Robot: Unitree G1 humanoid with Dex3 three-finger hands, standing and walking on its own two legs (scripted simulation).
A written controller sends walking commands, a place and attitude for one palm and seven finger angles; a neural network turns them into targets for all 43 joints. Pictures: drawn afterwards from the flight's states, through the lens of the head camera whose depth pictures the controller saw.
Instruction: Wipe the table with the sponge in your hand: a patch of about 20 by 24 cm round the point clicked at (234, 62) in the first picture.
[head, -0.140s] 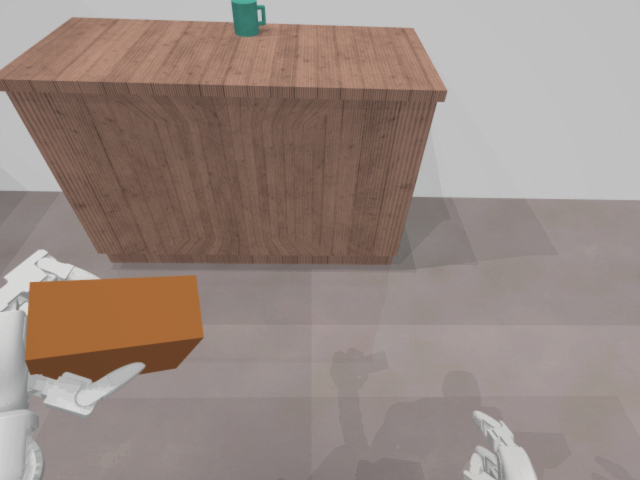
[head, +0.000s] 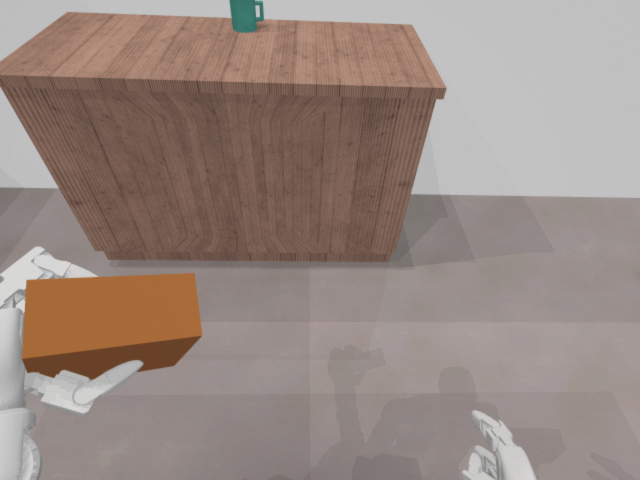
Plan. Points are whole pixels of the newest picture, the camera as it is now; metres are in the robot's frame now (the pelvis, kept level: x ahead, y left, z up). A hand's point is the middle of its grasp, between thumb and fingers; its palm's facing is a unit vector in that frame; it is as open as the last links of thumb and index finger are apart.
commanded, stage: stand and wait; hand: left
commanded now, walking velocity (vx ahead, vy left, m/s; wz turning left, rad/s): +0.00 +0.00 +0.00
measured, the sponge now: (139, 328) +0.23 +0.20 +0.14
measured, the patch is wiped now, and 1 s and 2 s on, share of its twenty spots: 0.00 0.00 0.00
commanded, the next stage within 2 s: look at it before walking up in 0.12 s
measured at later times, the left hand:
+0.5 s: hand (68, 339) +0.20 +0.25 +0.16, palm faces +0.43 -0.83 -0.37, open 10.3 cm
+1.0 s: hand (36, 415) +0.13 +0.23 +0.17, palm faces +0.54 -0.72 -0.44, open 10.3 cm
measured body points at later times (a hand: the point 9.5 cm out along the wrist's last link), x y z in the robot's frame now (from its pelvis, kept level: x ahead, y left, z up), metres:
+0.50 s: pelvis -0.01 +0.00 +0.00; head -0.02 +0.01 +0.45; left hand +0.17 +0.29 +0.18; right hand +0.15 -0.22 -0.08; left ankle +0.04 +0.12 -0.74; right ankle +0.05 -0.12 -0.74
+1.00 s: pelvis -0.02 -0.04 +0.00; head +0.00 -0.05 +0.45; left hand +0.10 +0.27 +0.19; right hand +0.19 -0.21 -0.11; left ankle +0.00 +0.10 -0.69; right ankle -0.03 -0.12 -0.74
